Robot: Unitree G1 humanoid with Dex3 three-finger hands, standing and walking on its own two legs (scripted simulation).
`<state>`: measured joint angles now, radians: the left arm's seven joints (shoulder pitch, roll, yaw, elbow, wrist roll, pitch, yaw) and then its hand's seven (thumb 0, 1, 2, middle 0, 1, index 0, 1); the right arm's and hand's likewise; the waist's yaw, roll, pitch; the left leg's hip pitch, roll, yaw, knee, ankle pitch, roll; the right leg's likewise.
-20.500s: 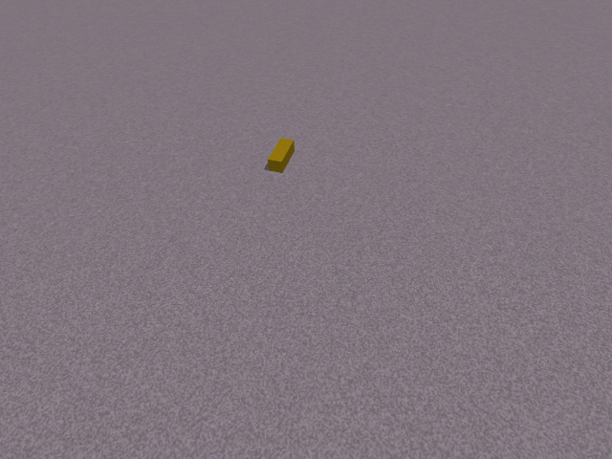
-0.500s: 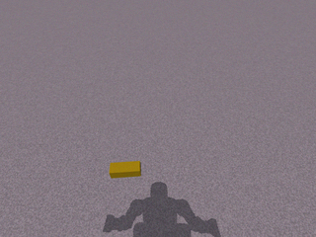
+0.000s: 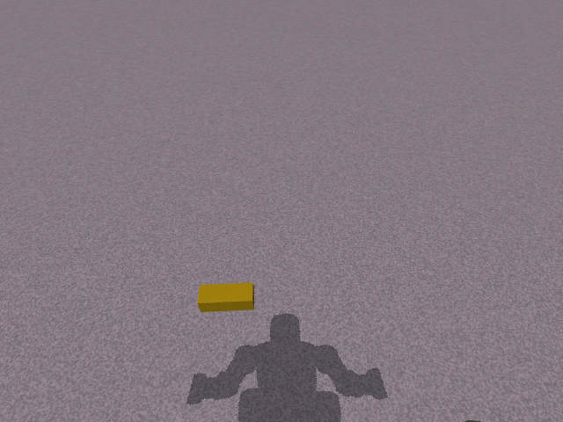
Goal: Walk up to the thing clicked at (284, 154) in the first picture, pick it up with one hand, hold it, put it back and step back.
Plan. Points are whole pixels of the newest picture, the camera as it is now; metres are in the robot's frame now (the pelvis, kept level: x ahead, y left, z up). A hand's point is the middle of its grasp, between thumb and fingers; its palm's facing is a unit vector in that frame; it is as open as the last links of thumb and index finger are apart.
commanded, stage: stand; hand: left
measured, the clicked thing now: (226, 297) +0.69 +0.25 -0.74
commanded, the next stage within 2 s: walk up in 0.94 s
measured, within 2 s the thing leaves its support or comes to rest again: neither
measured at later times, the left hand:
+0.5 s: hand out of the picture +0.07 +0.26 -0.15, palm faces -0.04 -0.94 -0.35, open 7.4 cm
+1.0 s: hand out of the picture +0.07 +0.25 -0.15, palm faces -0.04 -0.94 -0.34, open 7.4 cm
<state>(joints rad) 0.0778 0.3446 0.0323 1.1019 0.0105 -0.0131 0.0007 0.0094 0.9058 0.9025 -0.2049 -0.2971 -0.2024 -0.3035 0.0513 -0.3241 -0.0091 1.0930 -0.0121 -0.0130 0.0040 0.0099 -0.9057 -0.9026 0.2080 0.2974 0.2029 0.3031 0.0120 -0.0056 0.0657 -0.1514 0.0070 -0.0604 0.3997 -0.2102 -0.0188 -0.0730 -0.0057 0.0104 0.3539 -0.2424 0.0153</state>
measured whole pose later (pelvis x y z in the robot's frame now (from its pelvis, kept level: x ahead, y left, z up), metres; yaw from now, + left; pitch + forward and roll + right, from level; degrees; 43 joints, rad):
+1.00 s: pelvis -0.01 +0.00 +0.00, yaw -1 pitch -2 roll +0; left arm 0.15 0.36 0.02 1.09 0.02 -0.02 -0.02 0.01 0.91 0.90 -0.21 -0.30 -0.20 -0.30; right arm 0.14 -0.36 -0.02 1.10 -0.02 -0.01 0.04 0.01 -0.91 -0.90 0.21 0.30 0.20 0.30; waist 0.00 0.00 0.04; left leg -0.16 0.00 -0.05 0.41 -0.29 0.01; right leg -0.10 -0.01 0.02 0.40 -0.33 -0.01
